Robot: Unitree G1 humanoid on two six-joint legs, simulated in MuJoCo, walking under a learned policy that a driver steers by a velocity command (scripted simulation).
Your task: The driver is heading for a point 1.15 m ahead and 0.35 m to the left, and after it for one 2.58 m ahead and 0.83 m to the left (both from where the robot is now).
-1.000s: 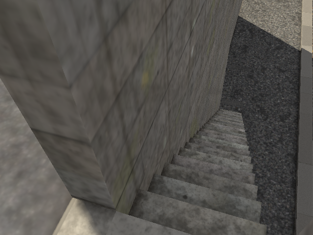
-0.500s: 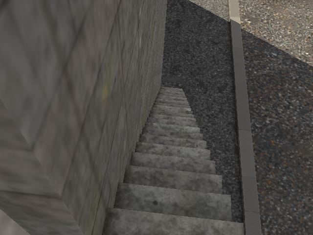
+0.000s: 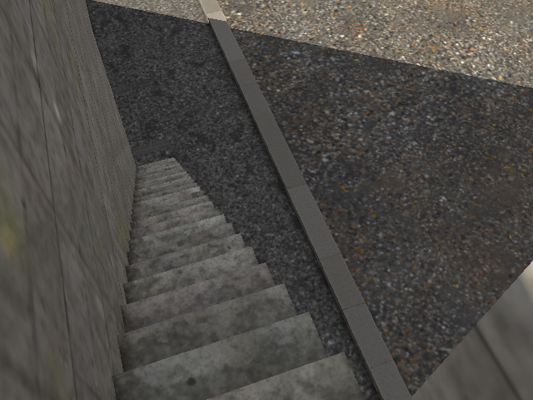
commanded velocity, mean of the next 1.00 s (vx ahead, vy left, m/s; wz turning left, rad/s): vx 0.96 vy -0.11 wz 0.53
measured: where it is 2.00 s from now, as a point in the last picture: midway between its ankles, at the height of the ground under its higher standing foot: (232, 299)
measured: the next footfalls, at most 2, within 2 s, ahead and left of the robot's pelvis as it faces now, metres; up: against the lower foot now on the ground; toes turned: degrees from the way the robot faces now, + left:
left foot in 0.32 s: +0.13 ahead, +0.11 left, +0.00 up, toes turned +10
right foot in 0.86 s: +0.43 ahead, -0.01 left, -0.22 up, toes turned +39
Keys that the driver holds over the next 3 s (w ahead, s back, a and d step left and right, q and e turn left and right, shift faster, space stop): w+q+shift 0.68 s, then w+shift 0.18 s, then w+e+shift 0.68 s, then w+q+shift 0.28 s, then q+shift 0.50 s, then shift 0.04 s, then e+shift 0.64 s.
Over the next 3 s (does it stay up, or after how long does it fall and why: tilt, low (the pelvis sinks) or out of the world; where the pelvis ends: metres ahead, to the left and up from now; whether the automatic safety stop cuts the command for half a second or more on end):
stays up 1.58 0.54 -1.51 its command is cut before an obstacle after 0.6 s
